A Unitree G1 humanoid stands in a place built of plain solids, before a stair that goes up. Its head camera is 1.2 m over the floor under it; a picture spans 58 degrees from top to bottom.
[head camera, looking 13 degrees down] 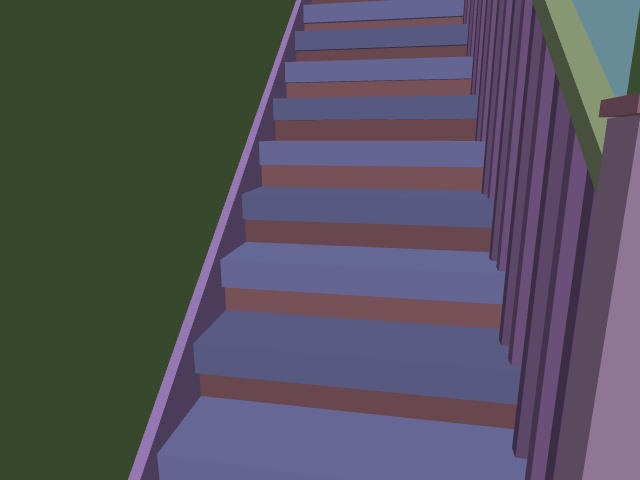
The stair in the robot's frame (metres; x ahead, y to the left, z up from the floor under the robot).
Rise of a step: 0.20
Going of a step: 0.24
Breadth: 0.99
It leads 10 degrees to the right of straight ahead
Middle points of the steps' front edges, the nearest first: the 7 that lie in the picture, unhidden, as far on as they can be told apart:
1.13 -0.10 0.60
1.36 -0.14 0.80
1.60 -0.18 0.99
1.83 -0.22 1.19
2.06 -0.26 1.39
2.30 -0.31 1.59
2.53 -0.35 1.79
